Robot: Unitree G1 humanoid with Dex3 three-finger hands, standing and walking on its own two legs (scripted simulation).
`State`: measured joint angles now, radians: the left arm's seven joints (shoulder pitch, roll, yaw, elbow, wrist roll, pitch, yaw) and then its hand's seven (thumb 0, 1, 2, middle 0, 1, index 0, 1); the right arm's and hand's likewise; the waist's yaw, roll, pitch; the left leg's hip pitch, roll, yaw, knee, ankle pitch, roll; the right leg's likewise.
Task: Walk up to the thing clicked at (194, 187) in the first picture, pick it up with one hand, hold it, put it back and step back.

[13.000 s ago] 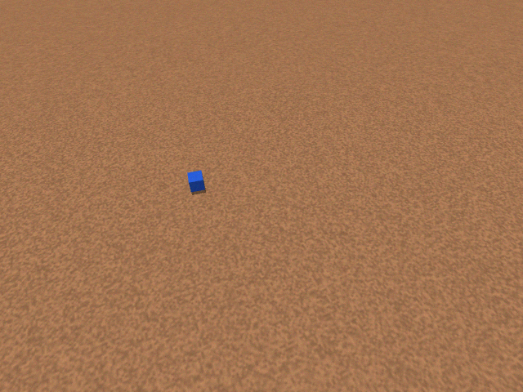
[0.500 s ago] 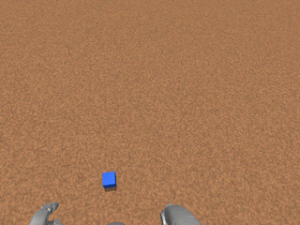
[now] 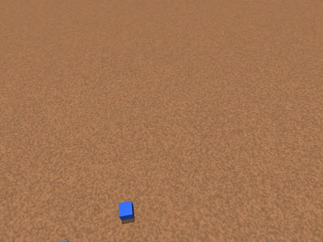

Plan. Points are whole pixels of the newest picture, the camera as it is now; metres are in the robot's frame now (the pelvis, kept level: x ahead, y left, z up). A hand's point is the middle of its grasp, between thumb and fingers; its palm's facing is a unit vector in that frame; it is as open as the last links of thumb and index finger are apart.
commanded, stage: walk up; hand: left
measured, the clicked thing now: (126, 210) +0.41 +0.24 -0.73
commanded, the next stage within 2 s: stand in 0.88 s
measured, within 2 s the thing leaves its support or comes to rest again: neither
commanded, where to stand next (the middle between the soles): +0.03 -0.01 m, yaw +1 degrees
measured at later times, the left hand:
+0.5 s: hand out of the picture +0.07 +0.26 -0.14, palm faces -0.01 -0.94 -0.33, open 7.4 cm
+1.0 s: hand out of the picture +0.07 +0.26 -0.14, palm faces +0.00 -0.94 -0.34, open 7.4 cm
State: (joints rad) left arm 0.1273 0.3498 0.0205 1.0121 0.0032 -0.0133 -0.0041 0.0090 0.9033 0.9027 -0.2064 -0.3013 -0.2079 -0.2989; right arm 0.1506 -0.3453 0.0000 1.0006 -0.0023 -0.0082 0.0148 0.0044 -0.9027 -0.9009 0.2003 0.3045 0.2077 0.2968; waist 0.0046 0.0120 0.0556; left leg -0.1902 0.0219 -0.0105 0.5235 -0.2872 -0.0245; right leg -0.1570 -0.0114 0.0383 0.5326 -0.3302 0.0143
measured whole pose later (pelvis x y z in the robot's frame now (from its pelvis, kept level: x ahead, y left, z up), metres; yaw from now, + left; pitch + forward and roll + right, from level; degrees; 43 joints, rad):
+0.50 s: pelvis -0.01 +0.01 +0.01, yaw +0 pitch -3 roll +0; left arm 0.09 0.35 0.02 1.13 0.01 0.00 -0.01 0.01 0.91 0.90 -0.20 -0.30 -0.21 -0.30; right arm 0.12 -0.35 -0.01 1.11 -0.01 -0.01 0.01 0.00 -0.90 -0.90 0.20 0.30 0.21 0.30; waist 0.00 0.00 0.05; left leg -0.13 0.02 -0.01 0.36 -0.19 -0.02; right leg -0.09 -0.01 0.04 0.35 -0.22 0.03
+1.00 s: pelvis -0.01 +0.01 +0.01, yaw +0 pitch -2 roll +0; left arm 0.10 0.35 0.02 1.14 0.01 -0.02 0.00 0.01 0.91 0.90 -0.20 -0.30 -0.21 -0.30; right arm 0.09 -0.35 -0.01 1.12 0.00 -0.01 0.01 0.00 -0.90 -0.90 0.20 0.30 0.21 0.30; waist 0.00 0.00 0.05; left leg -0.13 0.02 -0.01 0.35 -0.18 -0.02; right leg -0.08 -0.02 0.03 0.32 -0.21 0.03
